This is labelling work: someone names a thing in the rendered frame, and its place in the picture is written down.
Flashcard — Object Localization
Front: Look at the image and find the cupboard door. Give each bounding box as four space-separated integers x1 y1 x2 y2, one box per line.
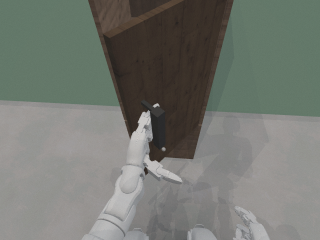
103 0 227 175

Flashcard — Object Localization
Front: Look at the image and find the right robot thigh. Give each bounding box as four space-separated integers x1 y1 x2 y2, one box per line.
187 227 217 240

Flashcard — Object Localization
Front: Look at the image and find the robot left forearm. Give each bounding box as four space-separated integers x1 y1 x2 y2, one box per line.
81 165 146 240

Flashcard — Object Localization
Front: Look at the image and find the left robot hand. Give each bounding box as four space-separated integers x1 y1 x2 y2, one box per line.
126 103 183 185

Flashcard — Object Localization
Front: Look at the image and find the handle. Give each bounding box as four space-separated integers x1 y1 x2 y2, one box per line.
141 100 166 150

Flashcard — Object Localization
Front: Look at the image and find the left robot shin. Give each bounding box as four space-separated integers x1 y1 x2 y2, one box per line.
133 228 143 232

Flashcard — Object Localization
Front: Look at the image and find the right robot hand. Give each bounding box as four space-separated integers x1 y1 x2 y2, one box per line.
233 206 270 240

